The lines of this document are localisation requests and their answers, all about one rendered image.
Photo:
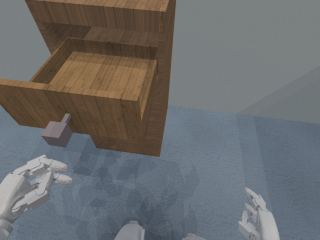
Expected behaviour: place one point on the handle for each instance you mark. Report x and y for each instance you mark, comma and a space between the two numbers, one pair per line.
58, 133

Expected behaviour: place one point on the drawer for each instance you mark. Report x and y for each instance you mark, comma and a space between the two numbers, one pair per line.
106, 86

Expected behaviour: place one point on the left robot shin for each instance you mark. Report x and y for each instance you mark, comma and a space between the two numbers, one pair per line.
133, 222

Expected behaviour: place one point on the cabinet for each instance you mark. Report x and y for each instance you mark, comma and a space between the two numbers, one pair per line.
145, 22

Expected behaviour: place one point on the left robot thigh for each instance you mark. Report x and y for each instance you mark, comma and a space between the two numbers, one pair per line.
131, 232

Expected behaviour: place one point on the robot left forearm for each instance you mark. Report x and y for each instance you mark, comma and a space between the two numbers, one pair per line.
5, 229

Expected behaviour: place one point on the left robot hand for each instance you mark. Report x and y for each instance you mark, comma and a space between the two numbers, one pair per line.
16, 186

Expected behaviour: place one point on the right robot hand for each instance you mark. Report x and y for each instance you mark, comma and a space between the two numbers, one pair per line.
263, 226

